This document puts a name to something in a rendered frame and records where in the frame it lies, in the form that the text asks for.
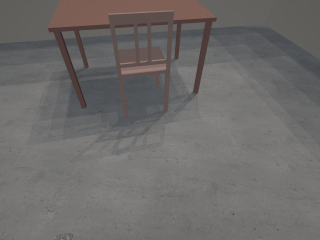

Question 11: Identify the table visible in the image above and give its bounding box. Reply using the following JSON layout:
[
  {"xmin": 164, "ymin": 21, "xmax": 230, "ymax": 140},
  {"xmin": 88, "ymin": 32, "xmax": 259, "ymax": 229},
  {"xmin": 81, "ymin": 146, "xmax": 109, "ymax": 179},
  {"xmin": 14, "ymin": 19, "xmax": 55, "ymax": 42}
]
[{"xmin": 48, "ymin": 0, "xmax": 217, "ymax": 109}]

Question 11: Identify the chair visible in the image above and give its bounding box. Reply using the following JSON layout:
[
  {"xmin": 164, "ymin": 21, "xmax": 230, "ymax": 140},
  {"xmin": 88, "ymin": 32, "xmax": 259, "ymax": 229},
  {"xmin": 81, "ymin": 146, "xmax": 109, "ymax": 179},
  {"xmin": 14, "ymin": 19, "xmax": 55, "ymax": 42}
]
[{"xmin": 108, "ymin": 10, "xmax": 174, "ymax": 118}]

